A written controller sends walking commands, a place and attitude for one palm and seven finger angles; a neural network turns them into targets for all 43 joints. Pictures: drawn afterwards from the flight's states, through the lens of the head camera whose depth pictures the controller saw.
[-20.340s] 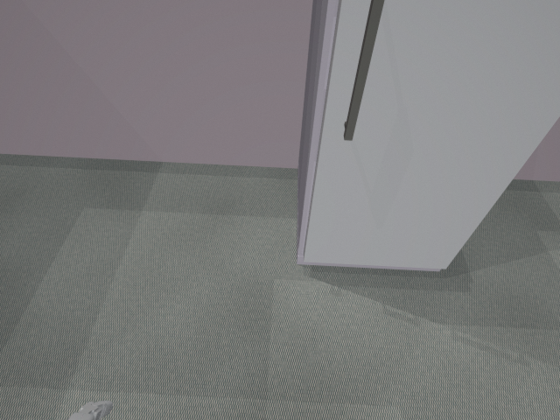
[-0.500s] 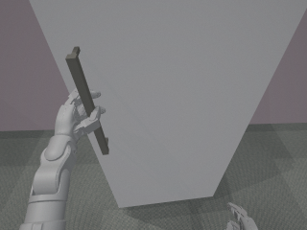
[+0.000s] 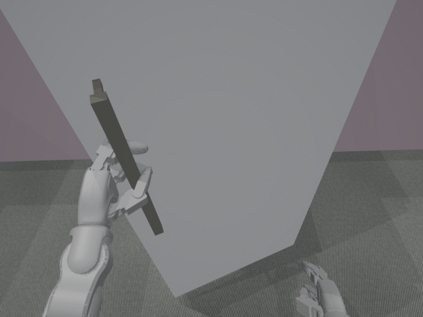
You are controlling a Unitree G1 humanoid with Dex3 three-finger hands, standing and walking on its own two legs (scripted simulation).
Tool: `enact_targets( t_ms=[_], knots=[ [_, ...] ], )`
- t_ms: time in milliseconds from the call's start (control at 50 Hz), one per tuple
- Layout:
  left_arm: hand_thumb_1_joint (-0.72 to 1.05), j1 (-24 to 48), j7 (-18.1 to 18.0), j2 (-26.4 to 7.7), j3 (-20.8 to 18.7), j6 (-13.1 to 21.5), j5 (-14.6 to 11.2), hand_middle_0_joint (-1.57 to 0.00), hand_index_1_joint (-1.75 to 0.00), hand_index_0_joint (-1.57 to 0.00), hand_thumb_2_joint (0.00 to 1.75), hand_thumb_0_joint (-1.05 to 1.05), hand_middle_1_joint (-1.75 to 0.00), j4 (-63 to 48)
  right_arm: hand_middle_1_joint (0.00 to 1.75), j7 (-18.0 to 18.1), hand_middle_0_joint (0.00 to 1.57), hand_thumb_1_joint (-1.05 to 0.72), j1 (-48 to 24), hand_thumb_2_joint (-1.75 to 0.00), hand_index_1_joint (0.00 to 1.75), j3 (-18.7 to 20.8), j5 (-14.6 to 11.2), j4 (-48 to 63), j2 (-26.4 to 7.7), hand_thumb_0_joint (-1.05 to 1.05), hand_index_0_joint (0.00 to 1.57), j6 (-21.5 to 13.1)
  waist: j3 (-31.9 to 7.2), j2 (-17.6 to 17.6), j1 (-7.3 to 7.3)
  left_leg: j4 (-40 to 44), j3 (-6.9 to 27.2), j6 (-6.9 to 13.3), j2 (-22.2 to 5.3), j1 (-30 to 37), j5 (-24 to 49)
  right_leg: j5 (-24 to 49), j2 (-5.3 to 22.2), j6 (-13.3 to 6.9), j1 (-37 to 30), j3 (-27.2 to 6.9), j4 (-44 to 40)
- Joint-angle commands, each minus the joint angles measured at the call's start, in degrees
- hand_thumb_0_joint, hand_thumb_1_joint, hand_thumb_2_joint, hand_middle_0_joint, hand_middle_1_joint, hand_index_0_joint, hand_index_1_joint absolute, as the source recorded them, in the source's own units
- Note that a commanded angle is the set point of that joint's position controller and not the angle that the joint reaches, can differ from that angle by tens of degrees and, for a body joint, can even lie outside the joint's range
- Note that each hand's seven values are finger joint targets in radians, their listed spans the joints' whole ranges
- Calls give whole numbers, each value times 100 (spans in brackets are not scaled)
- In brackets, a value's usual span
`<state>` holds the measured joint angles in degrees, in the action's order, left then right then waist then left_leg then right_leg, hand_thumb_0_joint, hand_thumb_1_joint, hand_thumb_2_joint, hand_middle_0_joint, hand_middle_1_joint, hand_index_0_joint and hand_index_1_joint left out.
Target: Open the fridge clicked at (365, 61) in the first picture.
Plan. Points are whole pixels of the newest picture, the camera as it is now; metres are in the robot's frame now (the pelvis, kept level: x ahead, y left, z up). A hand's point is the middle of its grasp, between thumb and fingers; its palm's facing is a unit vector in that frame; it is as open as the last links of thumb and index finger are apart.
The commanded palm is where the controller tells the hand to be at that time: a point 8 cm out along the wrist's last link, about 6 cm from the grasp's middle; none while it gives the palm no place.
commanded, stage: walk backward, drawing the door open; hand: left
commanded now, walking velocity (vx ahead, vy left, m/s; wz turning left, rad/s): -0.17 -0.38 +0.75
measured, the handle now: (135, 174) +0.33 +0.14 +0.14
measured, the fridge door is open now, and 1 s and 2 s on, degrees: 23 50 75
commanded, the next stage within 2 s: stop walking and hold the door back in 1.50 s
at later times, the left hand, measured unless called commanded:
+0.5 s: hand (188, 270) +0.16 +0.03 +0.15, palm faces +0.13 -0.96 -0.24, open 7.2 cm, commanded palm +0.12 +0.07 +0.16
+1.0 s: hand (273, 315) +0.11 -0.07 +0.15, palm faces +0.69 -0.68 -0.23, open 6.9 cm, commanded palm +0.05 -0.05 +0.15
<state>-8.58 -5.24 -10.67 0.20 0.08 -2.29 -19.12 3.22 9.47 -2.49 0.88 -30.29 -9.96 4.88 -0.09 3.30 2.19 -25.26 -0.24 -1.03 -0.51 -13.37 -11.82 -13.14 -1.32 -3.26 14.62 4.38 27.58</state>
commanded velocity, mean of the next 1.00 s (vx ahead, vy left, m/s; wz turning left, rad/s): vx -0.15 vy -0.39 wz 0.73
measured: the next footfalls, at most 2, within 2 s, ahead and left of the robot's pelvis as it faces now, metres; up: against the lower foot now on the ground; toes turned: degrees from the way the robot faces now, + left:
left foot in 0.32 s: -0.03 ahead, +0.10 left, +0.00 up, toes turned +7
right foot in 0.54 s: -0.03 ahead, -0.28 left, +0.00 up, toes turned +20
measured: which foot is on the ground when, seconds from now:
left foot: down 0.00-0.18, up 0.20-0.30, down 0.32-0.56, up 0.58-0.70, down 0.72-0.98, up 1.00-1.00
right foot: down 0.00-0.32, up 0.34-0.52, down 0.54-0.70, up 0.72-0.94, down 0.96-1.00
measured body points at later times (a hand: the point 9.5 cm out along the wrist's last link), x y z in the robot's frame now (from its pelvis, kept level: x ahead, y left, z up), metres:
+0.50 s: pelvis -0.09 -0.12 -0.01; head -0.03 -0.12 +0.44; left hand +0.15 +0.08 +0.16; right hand +0.07 -0.29 -0.14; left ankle -0.07 +0.09 -0.74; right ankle -0.05 -0.26 -0.70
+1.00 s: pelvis -0.02 -0.36 -0.03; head +0.04 -0.31 +0.41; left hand +0.07 -0.03 +0.16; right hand +0.27 -0.38 -0.13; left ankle -0.13 -0.10 -0.72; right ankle +0.10 -0.44 -0.74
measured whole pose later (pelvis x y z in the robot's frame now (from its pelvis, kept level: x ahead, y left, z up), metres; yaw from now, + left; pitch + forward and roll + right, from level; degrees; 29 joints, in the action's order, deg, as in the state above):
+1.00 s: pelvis -0.02 -0.36 -0.03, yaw +43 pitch -2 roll -2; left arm -0.5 -3.3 -12.8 -0.8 3.6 0.6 -26.7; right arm 2.3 5.2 1.5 -1.0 -34.6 -9.6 -6.2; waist 11.7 3.3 -0.3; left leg -41.8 13.9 -2.5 -10.2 -27.2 -21.9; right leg -16.8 1.1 2.7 19.5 1.6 39.2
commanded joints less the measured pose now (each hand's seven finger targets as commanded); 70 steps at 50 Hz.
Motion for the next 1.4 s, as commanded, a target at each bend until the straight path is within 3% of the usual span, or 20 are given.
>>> enact_targets(
  t_ms=[0,260,280,320,340,420,480,560,660,700,720,840,900,960,1020,1080,1180,1220,1240,1380],
  knots=[
    [90,846,48,-546,-142,671,76,-45,-140,-45,90,0,-140,-1821,30,93,20,-90,-614,-90,30,321,6,833,-562,0,20,-417,-1010,-266,15,322,647,397,-509,62,986,745,405,423,-193,-373,-534],
    [90,1113,-34,-523,105,529,264,-45,-140,-45,90,0,-140,-2487,30,310,20,-90,-174,-90,30,364,13,384,-349,0,20,-954,-657,-746,216,-1885,-11,167,-132,264,-1035,-1274,1238,-251,1512,180,-295],
    [90,1175,2,-445,198,536,224,-45,-140,-45,90,0,-140,-2519,30,324,20,-90,-61,-90,30,362,32,410,-385,0,20,-1056,-466,-317,315,-804,690,337,-450,375,-941,-1287,917,-66,1801,261,574],
    [90,1413,140,-379,401,737,278,-45,-140,-45,90,0,-140,-2546,30,262,20,-90,-202,-90,30,418,181,503,-649,0,20,-1287,-112,1333,266,2244,5329,1473,-2918,-426,-709,-1264,33,700,2112,-820,4244],
    [90,1476,157,-730,83,910,520,-45,-140,-45,90,0,-140,-2406,30,259,20,-90,-398,-90,30,482,282,429,-643,0,20,-1271,-24,1032,129,2035,5790,1751,-3312,-976,-646,-1219,449,576,2033,-1576,5136],
    [90,1055,236,-105,318,1038,322,-45,-140,-45,90,0,-140,-2371,30,72,20,-90,-771,-90,30,593,127,248,-636,0,20,-1410,-460,-34,-282,641,1827,633,-1479,-1541,-470,-1071,291,404,36,-1201,2335],
    [90,1621,160,-110,393,1016,286,-45,-140,-45,90,0,-140,-2450,30,-6,20,-90,-549,-90,30,650,-43,135,-588,0,20,-1523,-1492,172,-82,354,1141,149,-534,-570,-952,-748,-182,392,-1272,101,-218],
    [90,2092,127,-748,-149,1136,315,-45,-140,-45,90,0,-140,-3087,30,7,20,-90,-713,-90,30,486,-118,87,-83,0,20,-1512,-1333,-1083,-103,-3485,-413,-202,334,-1490,-1747,2068,1698,-588,-806,-533,-327],
    [90,1938,431,12,502,1086,255,-45,-140,-45,90,0,-140,-2588,30,235,20,-90,-259,-90,30,438,-72,92,-246,0,20,-1686,-953,-752,340,-759,-216,157,-103,645,-182,3157,1019,-135,678,472,2587],
    [90,2230,449,-69,584,1340,414,-45,-140,-45,90,0,-140,-2673,30,106,20,-90,-266,-90,30,626,127,54,-784,0,20,-1755,-1212,1360,200,637,4611,922,-2921,2643,4520,-2255,37,598,3297,-579,5158],
    [90,2289,430,-397,360,1419,518,-45,-140,-45,90,0,-140,-2587,30,-6,20,-90,-327,-90,30,636,168,33,-917,0,20,-1717,-1170,253,232,654,4719,1262,-3165,2356,3609,-1729,252,512,3141,-1201,5230],
    [90,1753,252,-268,-64,1103,291,-45,-140,-45,90,0,-140,-2573,30,-92,20,-90,-970,-90,30,719,-27,204,-742,0,20,-1543,-776,1294,-200,621,884,420,-1239,-987,-550,-393,157,513,-360,-539,1975],
    [90,1909,153,-438,-223,1037,328,-45,-140,-45,90,0,-140,-2485,30,-78,20,-90,-833,-90,30,685,-197,427,-629,0,20,-1388,-1190,1230,-224,164,712,323,-794,-1192,-1680,-382,-207,597,-1518,231,488],
    [90,1736,32,-1038,-692,937,326,-45,-140,-45,90,0,-140,-2613,30,46,20,-90,-877,-90,30,560,-238,502,-196,0,20,-1368,-1018,-2213,-311,-4307,-177,-86,273,-1489,-2388,-622,1795,-372,-69,-1856,-1267],
    [90,1886,123,-1057,-804,1055,320,-45,-140,-45,90,0,-140,-2858,30,136,20,-90,-1076,-90,30,611,-128,350,-291,0,20,-1404,-734,-1777,-272,-5947,155,-36,-208,-1999,-2338,1229,2158,-884,-261,-1619,-636],
    [90,1238,42,-776,-759,1154,167,-45,-140,-45,90,0,-140,-2670,30,124,20,-90,-975,-90,30,450,-53,443,-152,0,20,-1222,-1030,-1238,-281,-3598,-448,-110,-280,-1510,-2238,3330,1775,-743,-1358,-184,160],
    [90,1218,65,-647,-515,1088,93,-45,-140,-45,90,0,-140,-2663,30,238,20,-90,-332,-90,30,490,21,478,-336,0,20,-1302,-1265,-917,17,-143,-645,46,-291,491,-493,2645,1404,-367,-260,101,1271],
    [90,1466,118,-559,-334,1221,161,-45,-140,-45,90,0,-140,-2807,30,232,20,-90,-302,-90,30,664,67,557,-760,0,20,-1378,-1370,1116,-17,650,3198,1002,-3052,3049,4309,-1827,380,494,2857,23,3389],
    [90,1535,100,-757,-463,1362,430,-45,-140,-45,90,0,-140,-2430,30,195,20,-90,-145,-90,30,589,137,468,-782,0,20,-1324,-1331,856,12,441,4058,1469,-3538,3334,5517,-2248,461,581,3177,-639,3922],
    [90,1473,147,-762,-841,1057,191,-45,-140,-45,90,0,-140,-2356,30,-16,20,-90,-522,-90,30,707,-54,216,-756,0,20,-1388,-972,1419,-179,467,501,513,-1551,226,1432,-248,331,573,382,-433,2134]
  ],
)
